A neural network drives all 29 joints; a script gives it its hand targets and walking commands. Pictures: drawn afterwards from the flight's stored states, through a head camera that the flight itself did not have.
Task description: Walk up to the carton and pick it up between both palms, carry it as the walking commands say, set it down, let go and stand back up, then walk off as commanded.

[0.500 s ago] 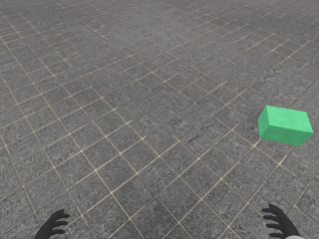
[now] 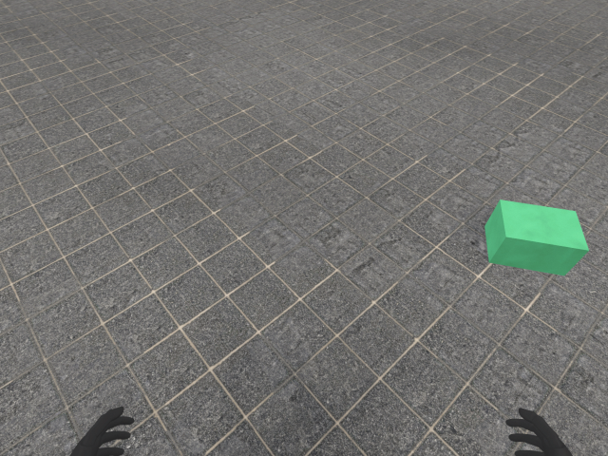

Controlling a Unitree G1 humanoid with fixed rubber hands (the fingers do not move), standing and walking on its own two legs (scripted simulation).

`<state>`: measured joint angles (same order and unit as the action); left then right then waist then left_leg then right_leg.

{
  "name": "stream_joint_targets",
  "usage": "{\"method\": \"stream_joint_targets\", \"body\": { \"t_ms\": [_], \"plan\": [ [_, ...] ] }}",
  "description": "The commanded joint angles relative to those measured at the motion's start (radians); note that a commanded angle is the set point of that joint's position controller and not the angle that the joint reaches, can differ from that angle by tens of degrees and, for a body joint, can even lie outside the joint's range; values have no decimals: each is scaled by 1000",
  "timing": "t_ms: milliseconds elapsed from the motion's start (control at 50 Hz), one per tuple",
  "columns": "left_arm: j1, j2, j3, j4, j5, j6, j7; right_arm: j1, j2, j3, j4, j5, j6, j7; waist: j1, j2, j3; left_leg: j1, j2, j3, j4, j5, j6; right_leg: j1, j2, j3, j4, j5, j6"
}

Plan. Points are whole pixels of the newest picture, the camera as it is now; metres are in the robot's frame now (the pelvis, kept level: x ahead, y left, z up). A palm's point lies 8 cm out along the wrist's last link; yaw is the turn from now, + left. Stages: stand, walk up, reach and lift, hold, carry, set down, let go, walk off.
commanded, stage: walk up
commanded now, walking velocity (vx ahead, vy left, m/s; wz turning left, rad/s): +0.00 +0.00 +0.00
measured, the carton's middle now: (531, 237) +1.01 -0.90 -0.69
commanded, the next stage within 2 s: none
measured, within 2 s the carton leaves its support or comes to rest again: neither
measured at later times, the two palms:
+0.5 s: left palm out of the picture +0.13 +0.22 -0.12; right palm out of the picture +0.00 -0.33 -0.12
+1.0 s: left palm (328, 361) +0.28 -0.02 -0.13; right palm out of the picture -0.01 -0.48 -0.13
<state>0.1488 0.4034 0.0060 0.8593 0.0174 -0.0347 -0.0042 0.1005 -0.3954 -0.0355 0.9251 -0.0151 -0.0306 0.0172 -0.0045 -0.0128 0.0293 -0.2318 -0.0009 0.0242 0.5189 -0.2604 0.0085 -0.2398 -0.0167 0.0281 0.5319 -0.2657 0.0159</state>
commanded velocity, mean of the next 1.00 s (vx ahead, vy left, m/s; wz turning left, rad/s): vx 0.31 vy -0.12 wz -0.43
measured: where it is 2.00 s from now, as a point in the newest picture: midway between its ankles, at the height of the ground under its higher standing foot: (453, 394)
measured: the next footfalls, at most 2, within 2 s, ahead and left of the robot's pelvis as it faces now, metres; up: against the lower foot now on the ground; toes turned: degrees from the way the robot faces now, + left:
right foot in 0.88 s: +0.11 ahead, -0.34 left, +0.00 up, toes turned -27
left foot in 1.34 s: +0.45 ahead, -0.25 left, +0.00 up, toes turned -22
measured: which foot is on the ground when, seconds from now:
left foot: down 0.00-0.88, up 0.90-1.00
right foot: down 0.00-0.50, up 0.52-0.86, down 0.88-1.00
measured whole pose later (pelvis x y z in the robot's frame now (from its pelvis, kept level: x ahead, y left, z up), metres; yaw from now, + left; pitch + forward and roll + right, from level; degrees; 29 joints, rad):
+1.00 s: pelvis +0.09 -0.21 -0.01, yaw -25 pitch +0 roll -1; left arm 0.21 0.26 0.00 0.89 0.02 -0.05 -0.03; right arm 0.32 -0.31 -0.07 0.90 -0.04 -0.05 0.03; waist -0.05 0.01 0.07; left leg -0.37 0.16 0.03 1.21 -0.46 -0.03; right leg -0.34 0.00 -0.05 0.62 -0.28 -0.01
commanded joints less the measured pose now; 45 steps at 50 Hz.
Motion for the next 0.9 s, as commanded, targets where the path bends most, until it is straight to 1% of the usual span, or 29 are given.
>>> {"method": "stream_joint_targets", "body": {
  "t_ms": [0,100,120,140,200,220,240,280,320,340,360,380,400,420,440,480,500,520,580,640,660,700,740,780,800,820,840,860,880],
  "plan": [
    [-17,141,31,-20,-6,-12,6,-38,-164,-25,-9,8,-7,-6,7,53,-82,78,100,-88,-107,127,29,33,-104,83,-98,196,-71],
    [-56,154,29,2,2,-18,9,-57,-161,-23,2,5,1,-12,9,5,-43,83,107,-97,-151,76,21,7,-81,93,-143,98,-60],
    [-121,49,63,-97,19,63,-59,340,-173,-55,51,28,48,-73,-109,6,-113,425,418,-416,-209,-89,97,-361,74,-85,202,-145,-12],
    [-63,-4,44,-50,-19,77,-37,127,-214,-47,-25,14,59,-58,-57,244,28,139,462,-259,-182,276,143,-283,-6,-45,280,-250,28],
    [62,46,53,-30,-20,70,-37,-29,-105,-28,-86,27,83,-49,56,194,26,-32,223,16,-86,183,55,-97,-14,-16,125,-79,-1],
    [31,41,59,-38,-28,76,-36,-8,-99,-24,-85,25,82,-52,32,113,50,-51,194,53,-56,144,20,-81,-20,-14,50,8,-11],
    [-13,57,61,-52,-26,82,-48,-6,-93,-22,-111,20,89,-47,23,-63,87,-67,135,78,37,49,-15,-120,-84,103,-60,73,-36],
    [17,111,67,-66,-19,81,-48,9,-69,-13,-135,24,81,-45,42,-205,-6,-123,41,78,190,-167,-46,-21,-210,330,-197,209,-105],
    [18,164,82,-98,1,74,-39,20,-48,-21,-133,16,89,-39,45,-243,-49,-224,19,-10,413,-312,-46,4,-275,443,-275,4,-136],
    [17,127,71,-96,15,81,-32,14,-45,-31,-116,26,77,-40,55,-135,-17,-171,28,-28,447,-255,-51,-125,-244,433,-302,-143,-180],
    [-29,140,76,-92,36,98,-58,98,-69,-32,-101,22,73,-29,23,-331,-92,-22,28,39,394,-282,-64,-192,-138,350,-315,-530,-170],
    [-155,112,67,-128,27,107,-75,159,-81,-50,-85,29,70,-34,-25,-361,-91,118,25,66,264,-231,-73,-312,-103,277,-302,-463,-128],
    [-270,56,57,-165,31,112,-85,339,-99,-60,-27,46,63,-49,-129,-228,-114,390,66,77,76,-119,-66,-486,-36,140,-203,-356,-73],
    [-292,8,51,-197,19,108,-85,513,-143,-76,44,44,47,-65,-201,72,-139,556,155,-17,-170,-113,-51,-577,66,-7,78,-277,-14],
    [-305,-63,33,-212,29,97,-82,449,-242,-96,26,8,35,-77,-177,333,-120,448,476,-437,-245,-209,43,-651,9,21,408,-163,16],
    [-171,-10,62,-162,53,80,-94,283,-163,-97,-57,7,16,-85,-72,137,-34,265,513,-495,-334,-430,113,-598,-57,80,635,-113,9],
    [-24,-27,71,-138,51,66,-97,232,-96,-83,-63,6,5,-79,-4,173,-23,307,457,-387,-361,-429,75,-631,-54,72,668,-84,2],
    [-10,-4,72,-111,59,65,-106,201,-118,-79,-89,-1,1,-81,0,60,-31,347,448,-302,-358,-297,50,-691,-34,30,696,-29,22],
    [-221,-69,62,-169,25,79,-133,322,-57,-65,-10,-8,-14,-73,-58,111,133,99,406,-227,-408,-258,46,-568,-104,24,645,65,46],
    [-219,-84,51,-186,9,67,-141,378,-37,-73,-22,-27,-26,-59,-84,187,112,191,344,22,-394,-14,20,-502,-71,-66,389,43,60],
    [-131,-114,40,-156,-6,58,-135,309,-64,-72,-41,-26,-21,-50,-25,238,81,172,297,104,-376,21,9,-397,-64,-80,269,39,48],
    [-111,-96,32,-126,-4,44,-121,297,-99,-79,-41,-27,-30,-30,0,247,60,81,293,118,-352,4,-14,-225,-15,-149,195,-34,25],
    [-198,-83,36,-133,-4,42,-125,368,-140,-79,-26,-13,-30,-31,-62,256,58,94,326,120,-234,276,12,-192,-7,-179,127,-81,31],
    [-24,-41,55,-76,-2,25,-95,351,-123,-69,-27,-2,-26,-11,32,200,-54,71,283,191,53,476,2,54,59,-246,61,-113,5],
    [172,15,76,-7,3,14,-70,312,-93,-67,-59,-9,-31,-2,119,99,-161,-21,225,221,287,366,-14,240,64,-197,-8,-122,-13],
    [324,148,116,43,26,0,-47,275,-65,-68,-100,-38,-39,-2,179,-252,-200,-311,125,187,608,-308,-25,427,-153,149,-136,-288,-58],
    [399,260,135,34,26,-22,-26,254,18,-42,-160,-31,-55,5,175,-474,-230,-492,62,49,812,-476,-46,492,-342,602,-260,-140,-134],
    [329,257,122,21,19,-33,-4,226,11,-45,-142,-36,-57,12,129,-239,-182,-565,111,-31,869,-375,-28,467,-384,684,-287,-48,-174],
    [256,170,83,28,11,-33,7,145,11,-39,-156,-34,-52,15,112,-104,-102,-563,177,-64,828,-237,-21,385,-328,490,-217,68,-177]
  ]
}}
